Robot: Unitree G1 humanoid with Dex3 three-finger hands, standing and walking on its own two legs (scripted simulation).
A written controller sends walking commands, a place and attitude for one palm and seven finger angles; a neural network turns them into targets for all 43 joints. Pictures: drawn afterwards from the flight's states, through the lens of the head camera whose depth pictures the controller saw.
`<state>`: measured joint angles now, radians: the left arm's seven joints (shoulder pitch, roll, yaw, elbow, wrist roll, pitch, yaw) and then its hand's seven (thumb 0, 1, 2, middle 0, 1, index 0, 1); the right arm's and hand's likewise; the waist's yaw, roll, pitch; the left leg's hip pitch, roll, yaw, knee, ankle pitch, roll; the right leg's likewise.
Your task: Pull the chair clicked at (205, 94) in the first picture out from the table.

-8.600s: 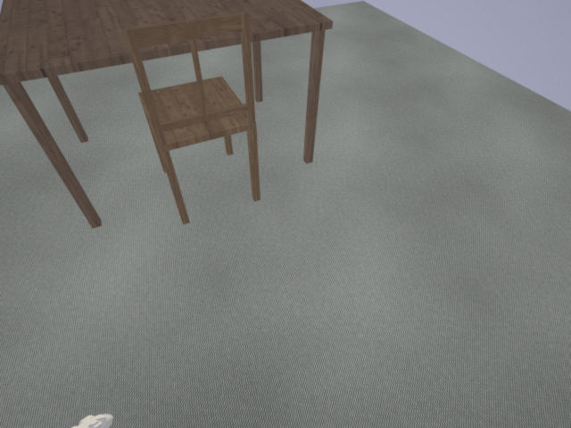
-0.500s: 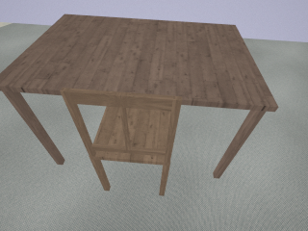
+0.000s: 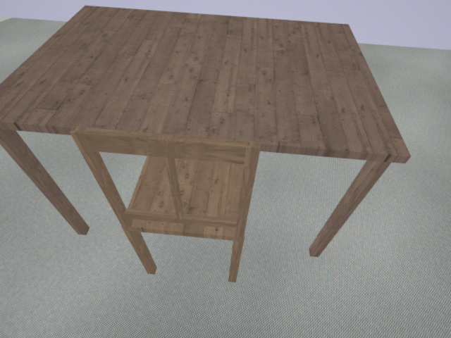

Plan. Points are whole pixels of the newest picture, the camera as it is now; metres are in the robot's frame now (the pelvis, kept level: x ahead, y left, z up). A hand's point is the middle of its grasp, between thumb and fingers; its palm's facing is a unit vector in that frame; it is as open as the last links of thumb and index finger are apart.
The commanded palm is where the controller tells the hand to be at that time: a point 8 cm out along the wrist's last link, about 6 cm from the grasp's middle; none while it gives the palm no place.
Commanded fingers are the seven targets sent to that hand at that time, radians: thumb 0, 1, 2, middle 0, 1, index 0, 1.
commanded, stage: come to a stop and stand still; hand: left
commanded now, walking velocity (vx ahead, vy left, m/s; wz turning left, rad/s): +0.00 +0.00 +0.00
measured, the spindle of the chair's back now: (175, 189) +0.46 +0.16 -0.10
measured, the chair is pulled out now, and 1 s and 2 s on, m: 0.00 0.00 0.00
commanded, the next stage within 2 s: look again from close up in 1.20 s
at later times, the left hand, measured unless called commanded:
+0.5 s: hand out of the picture +0.00 +0.24 -0.17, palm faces -0.01 -0.97 -0.25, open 7.4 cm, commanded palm none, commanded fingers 0.00 0.90 0.90 -0.20 -0.30 -0.20 -0.30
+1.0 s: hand out of the picture +0.02 +0.20 -0.17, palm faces +0.00 -0.98 -0.22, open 7.3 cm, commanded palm none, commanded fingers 0.00 0.90 0.90 -0.20 -0.30 -0.20 -0.30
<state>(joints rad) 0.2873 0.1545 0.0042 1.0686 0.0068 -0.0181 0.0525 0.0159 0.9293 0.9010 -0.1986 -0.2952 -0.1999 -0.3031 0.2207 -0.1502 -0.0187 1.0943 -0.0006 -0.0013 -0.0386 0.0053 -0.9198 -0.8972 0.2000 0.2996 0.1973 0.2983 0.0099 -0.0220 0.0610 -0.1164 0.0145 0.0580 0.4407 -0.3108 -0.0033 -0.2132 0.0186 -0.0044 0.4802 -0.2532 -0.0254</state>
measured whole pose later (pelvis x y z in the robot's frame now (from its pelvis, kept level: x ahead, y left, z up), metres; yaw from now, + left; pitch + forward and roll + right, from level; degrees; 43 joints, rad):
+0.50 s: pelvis -0.03 +0.04 +0.00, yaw +0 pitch -1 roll +1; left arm 0.27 0.20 -0.01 1.03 0.01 0.00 0.02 0.00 0.91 0.90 -0.20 -0.29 -0.20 -0.30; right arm 0.28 -0.19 0.01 1.03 -0.02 -0.02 -0.01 0.00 -0.91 -0.90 0.20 0.30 0.20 0.30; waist 0.00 0.02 0.05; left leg -0.16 -0.06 0.09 0.44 -0.28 0.07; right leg -0.27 -0.05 0.04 0.50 -0.23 0.03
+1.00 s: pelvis +0.00 +0.02 +0.00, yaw +0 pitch -1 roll +1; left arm 0.22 0.17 -0.02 1.10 0.01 -0.02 0.03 0.00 0.92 0.90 -0.20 -0.30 -0.20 -0.30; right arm 0.22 -0.17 0.01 1.12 -0.01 -0.03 -0.03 0.00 -0.91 -0.90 0.20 0.30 0.20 0.30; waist 0.00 0.01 0.06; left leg -0.10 -0.03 0.07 0.41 -0.29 0.03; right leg -0.21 -0.02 0.02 0.49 -0.25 0.01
